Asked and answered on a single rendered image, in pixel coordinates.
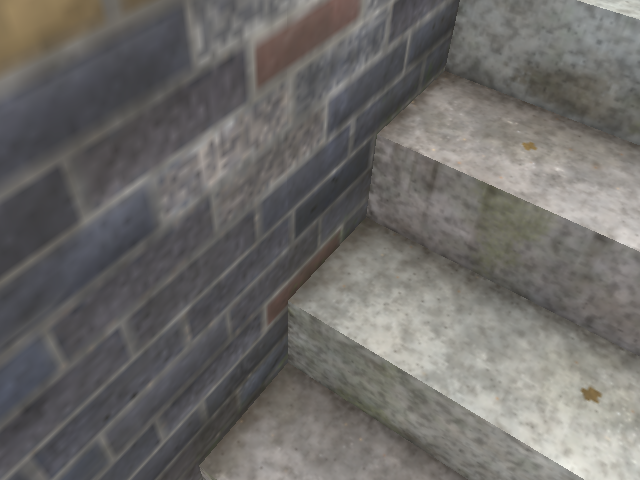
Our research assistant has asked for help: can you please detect stairs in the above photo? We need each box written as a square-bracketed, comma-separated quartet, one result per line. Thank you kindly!
[199, 0, 640, 480]

